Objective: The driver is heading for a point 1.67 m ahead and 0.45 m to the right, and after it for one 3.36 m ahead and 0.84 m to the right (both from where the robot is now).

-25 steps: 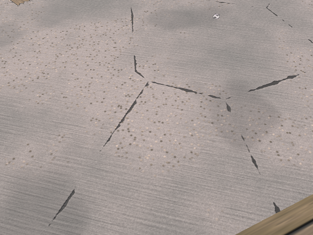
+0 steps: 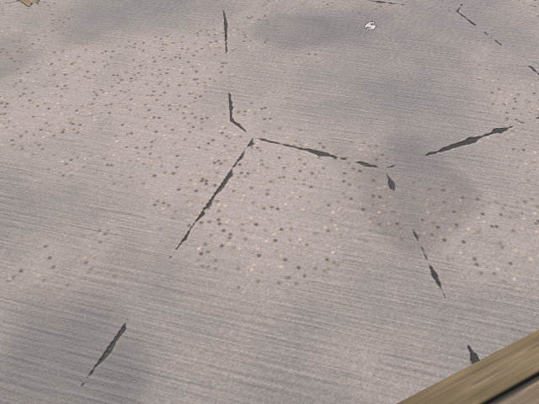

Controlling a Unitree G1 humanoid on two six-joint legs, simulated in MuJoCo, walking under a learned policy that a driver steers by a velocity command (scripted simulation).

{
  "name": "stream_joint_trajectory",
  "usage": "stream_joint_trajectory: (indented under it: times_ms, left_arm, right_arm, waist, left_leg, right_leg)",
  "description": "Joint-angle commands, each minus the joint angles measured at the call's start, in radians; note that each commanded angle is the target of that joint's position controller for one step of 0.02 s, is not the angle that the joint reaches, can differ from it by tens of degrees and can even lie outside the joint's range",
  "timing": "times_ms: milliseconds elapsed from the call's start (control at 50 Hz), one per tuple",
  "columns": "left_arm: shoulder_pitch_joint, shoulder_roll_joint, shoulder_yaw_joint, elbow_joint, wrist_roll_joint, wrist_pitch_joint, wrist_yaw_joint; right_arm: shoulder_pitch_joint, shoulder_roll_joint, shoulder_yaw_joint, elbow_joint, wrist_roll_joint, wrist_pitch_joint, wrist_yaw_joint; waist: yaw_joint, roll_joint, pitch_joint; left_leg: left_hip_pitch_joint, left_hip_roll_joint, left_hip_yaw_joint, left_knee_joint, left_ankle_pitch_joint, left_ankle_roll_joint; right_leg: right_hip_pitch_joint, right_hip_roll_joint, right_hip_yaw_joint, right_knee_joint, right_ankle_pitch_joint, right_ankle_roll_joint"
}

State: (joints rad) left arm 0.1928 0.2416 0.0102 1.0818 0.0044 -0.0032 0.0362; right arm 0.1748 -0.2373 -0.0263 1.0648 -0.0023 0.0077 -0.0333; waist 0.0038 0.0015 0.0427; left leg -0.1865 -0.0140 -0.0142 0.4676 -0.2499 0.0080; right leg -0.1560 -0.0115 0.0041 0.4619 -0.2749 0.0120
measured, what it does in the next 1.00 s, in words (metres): walks ahead: left foot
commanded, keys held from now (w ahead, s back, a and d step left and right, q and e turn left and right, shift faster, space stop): w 1.00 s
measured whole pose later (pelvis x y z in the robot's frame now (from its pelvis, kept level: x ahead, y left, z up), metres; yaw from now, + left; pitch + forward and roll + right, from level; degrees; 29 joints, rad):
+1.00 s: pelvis +0.40 +0.01 +0.01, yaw -1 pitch +0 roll +2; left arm 0.13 0.27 0.06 0.88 -0.01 -0.09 0.02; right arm 0.33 -0.24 -0.04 1.02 0.00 -0.10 0.01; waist -0.06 -0.03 0.01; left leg -0.08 -0.08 0.06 0.22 -0.16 0.06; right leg -0.69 -0.15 0.04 0.86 -0.05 -0.01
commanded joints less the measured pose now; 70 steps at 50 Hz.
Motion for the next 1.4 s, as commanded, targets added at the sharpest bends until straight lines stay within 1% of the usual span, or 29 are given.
stream_joint_trajectory:
  times_ms: [20,100,200,260,280,300,320,380,440,520,580,640,680,700,720,760,780,840,920,1080,1160,1200,1220,1240,1260,1280,1300,1320,1400]
  left_arm:
    - [0.044,0.102,0.015,-0.013,-0.001,-0.006,0.005]
    - [0.035,0.11,0.021,-0.037,-0.015,-0.018,0.01]
    - [0.024,0.045,0.013,-0.073,-0.029,-0.082,-0.021]
    - [0.161,0.047,0.018,-0.029,-0.033,-0.096,-0.03]
    - [0.279,0.105,0.036,0.012,-0.03,-0.1,-0.029]
    - [0.408,0.214,0.069,0.053,-0.037,-0.104,-0.032]
    - [0.437,0.21,0.065,0.048,-0.02,-0.11,-0.039]
    - [0.349,0.115,0.038,0.009,-0.009,-0.117,-0.049]
    - [0.338,0.058,0.015,-0.005,-0.005,-0.09,-0.041]
    - [0.297,0.124,0.023,-0.046,-0.002,-0.086,-0.011]
    - [0.33,0.15,0.039,-0.029,-0.023,-0.093,-0.008]
    - [0.31,0.168,0.053,-0.035,-0.015,-0.079,-0.01]
    - [0.284,0.157,0.049,-0.058,0.001,-0.061,-0.013]
    - [0.377,0.049,0.02,-0.082,0.012,-0.07,-0.026]
    - [0.407,-0.017,0.0,-0.064,-0.01,-0.096,-0.034]
    - [0.201,0.121,0.039,-0.135,-0.061,-0.132,-0.038]
    - [0.146,0.123,0.046,-0.145,-0.05,-0.131,-0.028]
    - [0.213,0.066,0.053,-0.135,-0.029,-0.093,-0.017]
    - [0.07,0.081,0.062,-0.199,-0.01,-0.078,-0.01]
    - [-0.218,0.056,0.043,-0.288,-0.022,-0.096,-0.047]
    - [-0.233,0.094,0.05,-0.319,-0.027,-0.106,-0.068]
    - [-0.062,0.148,0.08,-0.277,-0.026,-0.111,-0.068]
    - [0.127,0.21,0.106,-0.225,-0.02,-0.111,-0.06]
    - [0.271,0.321,0.134,-0.193,-0.001,-0.105,-0.056]
    - [0.295,0.259,0.116,-0.185,-0.009,-0.101,-0.061]
    - [0.215,0.195,0.093,-0.197,-0.013,-0.104,-0.06]
    - [0.124,0.161,0.081,-0.222,-0.01,-0.104,-0.057]
    - [0.055,0.126,0.069,-0.232,-0.004,-0.104,-0.061]
    - [0.037,0.086,0.06,-0.21,0.003,-0.116,-0.067]
  right_arm:
    - [0.028,-0.103,-0.015,-0.013,0.001,-0.007,-0.004]
    - [0.042,-0.128,-0.027,-0.022,0.016,-0.019,-0.006]
    - [0.152,-0.18,-0.048,-0.007,0.031,-0.069,0.014]
    - [-0.004,-0.165,-0.041,-0.075,0.035,-0.072,0.02]
    - [-0.095,-0.118,-0.028,-0.119,0.037,-0.079,0.023]
    - [-0.126,-0.061,-0.016,-0.159,0.027,-0.102,0.027]
    - [-0.117,-0.093,-0.023,-0.166,0.025,-0.122,0.028]
    - [-0.076,-0.095,-0.027,-0.149,0.046,-0.14,0.051]
    - [-0.13,-0.058,-0.024,-0.179,0.033,-0.132,0.067]
    - [-0.298,-0.004,0.006,-0.256,0.024,-0.117,0.075]
    - [-0.332,-0.06,-0.004,-0.291,0.035,-0.109,0.076]
    - [-0.222,-0.131,-0.038,-0.279,0.033,-0.111,0.074]
    - [0.082,-0.198,-0.079,-0.189,0.038,-0.1,0.06]
    - [0.231,-0.287,-0.101,-0.16,0.009,-0.095,0.052]
    - [0.26,-0.248,-0.086,-0.143,0.01,-0.089,0.059]
    - [0.064,-0.145,-0.052,-0.169,0.02,-0.103,0.063]
    - [-0.011,-0.115,-0.041,-0.176,0.01,-0.113,0.071]
    - [-0.054,-0.08,-0.031,-0.162,-0.003,-0.127,0.078]
    - [0.026,-0.142,-0.041,-0.128,-0.001,-0.131,0.05]
    - [0.199,-0.176,-0.049,-0.082,0.022,-0.106,0.025]
    - [0.223,-0.192,-0.059,-0.068,0.025,-0.082,0.022]
    - [0.184,-0.191,-0.058,-0.08,0.021,-0.069,0.023]
    - [0.187,-0.156,-0.043,-0.096,0.009,-0.068,0.023]
    - [0.295,-0.047,-0.009,-0.117,0.003,-0.084,0.032]
    - [0.285,-0.053,-0.005,-0.105,0.014,-0.111,0.035]
    - [0.196,-0.156,-0.033,-0.128,0.043,-0.129,0.04]
    - [0.128,-0.165,-0.035,-0.147,0.051,-0.136,0.038]
    - [0.088,-0.156,-0.039,-0.15,0.035,-0.133,0.031]
    - [0.122,-0.096,-0.045,-0.135,0.019,-0.084,0.022]
  waist:
    - [-0.001,0.002,-0.037]
    - [-0.01,0.025,0.094]
    - [-0.025,0.162,0.07]
    - [0.08,0.13,0.088]
    - [0.13,0.017,0.084]
    - [0.146,-0.243,0.05]
    - [0.146,-0.261,0.039]
    - [0.067,-0.075,0.05]
    - [0.05,-0.082,0.052]
    - [0.063,-0.096,0.098]
    - [0.043,-0.117,0.114]
    - [-0.042,-0.145,-0.001]
    - [-0.183,-0.14,-0.18]
    - [-0.156,0.068,-0.347]
    - [-0.137,0.242,-0.483]
    - [-0.095,0.119,-0.158]
    - [-0.056,0.02,-0.067]
    - [0.032,0.073,-0.04]
    - [0.019,0.041,0.024]
    - [-0.078,0.034,0.042]
    - [-0.053,0.056,0.029]
    - [0.049,0.07,-0.074]
    - [0.12,0.039,-0.211]
    - [0.105,-0.182,-0.379]
    - [0.114,-0.256,-0.443]
    - [0.106,-0.188,-0.3]
    - [0.08,-0.128,-0.2]
    - [0.052,-0.055,-0.119]
    - [-0.019,-0.058,-0.059]
  left_leg:
    - [0.025,0.026,-0.025,-0.075,0.056,0.021]
    - [-0.117,0.048,-0.09,-0.092,-0.492,0.087]
    - [-0.018,0.272,-0.441,-0.247,-0.55,0.227]
    - [-0.231,0.203,-0.312,-0.182,-0.397,0.171]
    - [-0.345,0.103,-0.151,-0.009,-0.246,0.103]
    - [-0.52,-0.034,0.051,0.327,-0.135,0.024]
    - [-0.678,-0.031,0.007,0.551,-0.295,0.015]
    - [-0.829,0.075,-0.031,0.747,-0.15,0.061]
    - [-0.743,0.112,0.024,0.627,-0.022,0.045]
    - [-0.416,0.042,0.106,0.231,0.221,0.001]
    - [-0.358,0.032,0.077,0.104,0.269,0.032]
    - [-0.203,-0.015,0.085,0.078,0.224,0.085]
    - [0.205,0.004,0.054,0.092,0.204,0.143]
    - [0.6,0.271,-0.338,0.086,0.058,0.276]
    - [0.666,0.425,-0.761,-0.143,-0.133,0.369]
    - [0.332,0.346,-0.533,-0.23,-0.16,0.275]
    - [0.148,0.298,-0.4,-0.268,-0.034,0.242]
    - [-0.062,0.231,-0.233,-0.339,0.064,0.233]
    - [-0.085,0.229,-0.165,-0.399,0.109,0.255]
    - [0.088,0.215,-0.062,-0.354,0.181,0.198]
    - [0.231,0.278,-0.086,-0.254,0.282,0.17]
    - [0.223,0.233,-0.038,-0.042,0.578,0.135]
    - [0.1,0.177,0.008,0.198,0.554,0.102]
    - [-0.311,0.026,0.077,0.609,0.209,0.023]
    - [-0.482,-0.043,-0.058,0.785,-0.314,0.021]
    - [-0.579,0.022,-0.104,0.869,-0.278,0.045]
    - [-0.582,0.079,-0.073,0.848,-0.185,0.059]
    - [-0.545,0.118,-0.053,0.78,-0.106,0.059]
    - [-0.419,0.164,-0.043,0.65,0.019,0.043]
  right_leg:
    - [-0.037,-0.008,0.004,-0.076,0.042,-0.017]
    - [-0.194,0.004,0.02,-0.019,-0.407,-0.073]
    - [-0.284,0.02,-0.035,0.209,-0.184,-0.088]
    - [0.004,0.008,-0.015,0.011,-0.141,-0.139]
    - [0.129,-0.066,0.127,-0.083,-0.158,-0.165]
    - [0.315,-0.231,0.433,-0.209,-0.12,-0.24]
    - [0.401,-0.359,0.625,-0.236,0.043,-0.302]
    - [0.443,-0.318,0.412,-0.207,0.294,-0.25]
    - [0.338,-0.24,0.227,-0.269,0.431,-0.198]
    - [0.037,-0.153,0.081,-0.387,0.36,-0.182]
    - [0.107,-0.202,0.076,-0.395,0.399,-0.173]
    - [0.245,-0.231,0.045,-0.197,0.849,-0.133]
    - [0.098,-0.174,0.007,0.188,0.901,-0.086]
    - [-0.268,-0.049,-0.016,0.579,0.468,-0.039]
    - [-0.426,0.082,0.084,0.861,-0.258,-0.023]
    - [-0.555,-0.035,0.106,0.944,-0.16,-0.072]
    - [-0.506,-0.084,0.083,0.875,-0.078,-0.078]
    - [-0.358,-0.144,0.085,0.747,-0.015,-0.069]
    - [-0.482,-0.168,0.063,0.555,0.128,-0.023]
    - [-0.469,-0.093,0.001,0.121,0.371,-0.009]
    - [-0.442,-0.069,0.002,0.046,0.227,-0.055]
    - [-0.194,-0.013,-0.047,0.009,0.191,-0.098]
    - [0.087,-0.062,0.004,0.044,0.209,-0.144]
    - [0.514,-0.324,0.431,0.015,0.083,-0.299]
    - [0.58,-0.397,0.732,-0.15,-0.022,-0.347]
    - [0.474,-0.362,0.611,-0.164,-0.055,-0.291]
    - [0.329,-0.327,0.468,-0.18,0.014,-0.259]
    - [0.184,-0.281,0.36,-0.222,0.099,-0.237]
    - [0.001,-0.191,0.174,-0.315,0.257,-0.219]
Velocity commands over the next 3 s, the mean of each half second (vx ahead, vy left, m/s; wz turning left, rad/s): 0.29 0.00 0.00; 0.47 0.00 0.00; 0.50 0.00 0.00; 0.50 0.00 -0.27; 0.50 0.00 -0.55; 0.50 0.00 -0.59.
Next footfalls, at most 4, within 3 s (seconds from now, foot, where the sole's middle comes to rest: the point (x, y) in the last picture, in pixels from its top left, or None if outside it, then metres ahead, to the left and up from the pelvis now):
0.68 left None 0.42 0.10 -0.78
1.22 right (340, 332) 0.71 -0.15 -0.78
1.76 left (256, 238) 1.02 0.08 -0.78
2.30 right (349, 186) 1.24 -0.23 -0.78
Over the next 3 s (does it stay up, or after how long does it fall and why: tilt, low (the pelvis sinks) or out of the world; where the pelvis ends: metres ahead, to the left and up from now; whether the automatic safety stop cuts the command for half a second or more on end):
stays up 1.48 -0.24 0.00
